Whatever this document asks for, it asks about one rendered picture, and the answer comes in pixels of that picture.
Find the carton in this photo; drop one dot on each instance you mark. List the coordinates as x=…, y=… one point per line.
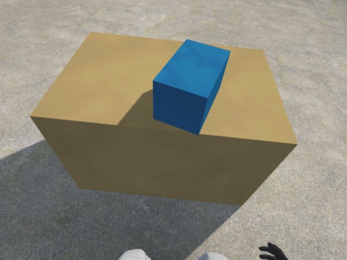
x=185, y=89

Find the right robot hand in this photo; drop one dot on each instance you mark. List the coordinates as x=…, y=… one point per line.
x=273, y=249

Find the pedestal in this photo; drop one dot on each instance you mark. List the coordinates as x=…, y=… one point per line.
x=98, y=119

